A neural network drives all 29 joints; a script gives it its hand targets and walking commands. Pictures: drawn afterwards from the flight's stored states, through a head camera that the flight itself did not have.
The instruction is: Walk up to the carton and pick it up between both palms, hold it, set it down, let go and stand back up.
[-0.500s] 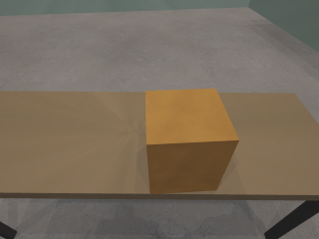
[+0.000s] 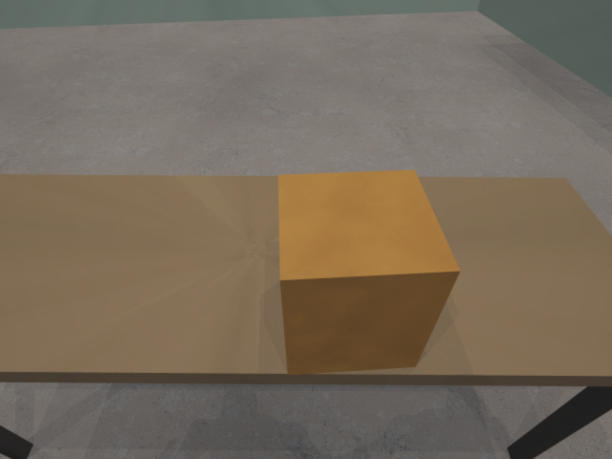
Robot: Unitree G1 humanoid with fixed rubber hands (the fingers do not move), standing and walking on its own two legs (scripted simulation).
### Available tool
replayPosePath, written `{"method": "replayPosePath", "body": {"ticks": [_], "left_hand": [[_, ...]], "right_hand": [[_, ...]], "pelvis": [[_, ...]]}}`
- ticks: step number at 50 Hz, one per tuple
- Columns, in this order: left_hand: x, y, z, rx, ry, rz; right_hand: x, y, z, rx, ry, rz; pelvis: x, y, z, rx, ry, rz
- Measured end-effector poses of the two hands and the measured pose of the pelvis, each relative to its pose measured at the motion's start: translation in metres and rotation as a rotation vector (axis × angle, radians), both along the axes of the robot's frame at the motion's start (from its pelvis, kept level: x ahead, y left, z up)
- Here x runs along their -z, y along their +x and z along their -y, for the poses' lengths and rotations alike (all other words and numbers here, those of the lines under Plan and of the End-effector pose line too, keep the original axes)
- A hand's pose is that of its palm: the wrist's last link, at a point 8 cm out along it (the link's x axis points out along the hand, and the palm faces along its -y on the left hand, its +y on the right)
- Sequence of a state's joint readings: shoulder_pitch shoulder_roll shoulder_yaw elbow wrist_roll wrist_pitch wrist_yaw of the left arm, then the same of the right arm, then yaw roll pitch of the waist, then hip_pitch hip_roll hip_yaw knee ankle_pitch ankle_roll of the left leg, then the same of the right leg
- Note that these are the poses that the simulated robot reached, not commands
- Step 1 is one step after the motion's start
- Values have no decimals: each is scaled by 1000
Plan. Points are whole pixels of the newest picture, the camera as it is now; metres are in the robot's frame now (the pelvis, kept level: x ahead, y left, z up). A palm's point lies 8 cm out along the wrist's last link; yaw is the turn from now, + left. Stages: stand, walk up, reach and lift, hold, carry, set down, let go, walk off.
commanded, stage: stand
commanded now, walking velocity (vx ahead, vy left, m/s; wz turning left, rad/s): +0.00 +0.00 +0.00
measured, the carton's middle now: (349, 274) +0.41 -0.02 +0.01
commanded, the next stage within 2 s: none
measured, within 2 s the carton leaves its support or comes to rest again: neither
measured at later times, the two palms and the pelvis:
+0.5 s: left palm out of the picture +0.05 +0.31 -0.11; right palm out of the picture +0.10 -0.26 -0.12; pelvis +0.00 +0.00 +0.00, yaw +0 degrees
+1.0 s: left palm out of the picture +0.05 +0.31 -0.11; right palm out of the picture +0.11 -0.26 -0.12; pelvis +0.00 +0.00 +0.00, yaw +0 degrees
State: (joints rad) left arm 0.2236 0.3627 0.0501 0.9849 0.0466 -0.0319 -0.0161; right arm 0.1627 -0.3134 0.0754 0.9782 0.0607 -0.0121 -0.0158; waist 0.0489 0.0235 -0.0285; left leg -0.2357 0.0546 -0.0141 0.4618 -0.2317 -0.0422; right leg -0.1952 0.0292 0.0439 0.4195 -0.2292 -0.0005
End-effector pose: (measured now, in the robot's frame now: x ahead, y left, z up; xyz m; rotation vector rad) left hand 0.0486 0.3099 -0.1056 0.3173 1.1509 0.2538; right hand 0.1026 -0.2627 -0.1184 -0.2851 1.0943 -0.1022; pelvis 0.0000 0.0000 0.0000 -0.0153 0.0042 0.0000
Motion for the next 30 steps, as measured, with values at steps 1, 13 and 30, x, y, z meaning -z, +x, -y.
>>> {"method": "replayPosePath", "body": {"ticks": [1,13,30], "left_hand": [[0,0,0,0,0,0],[0,2,0,0,1,-1],[0,3,0,0,2,-3]], "right_hand": [[0,0,0,0,0,0],[0,1,0,0,0,-2],[1,2,0,0,1,-5]], "pelvis": [[0,0,0,0,0,0],[0,1,0,0,0,-2],[0,3,0,0,0,-4]]}}
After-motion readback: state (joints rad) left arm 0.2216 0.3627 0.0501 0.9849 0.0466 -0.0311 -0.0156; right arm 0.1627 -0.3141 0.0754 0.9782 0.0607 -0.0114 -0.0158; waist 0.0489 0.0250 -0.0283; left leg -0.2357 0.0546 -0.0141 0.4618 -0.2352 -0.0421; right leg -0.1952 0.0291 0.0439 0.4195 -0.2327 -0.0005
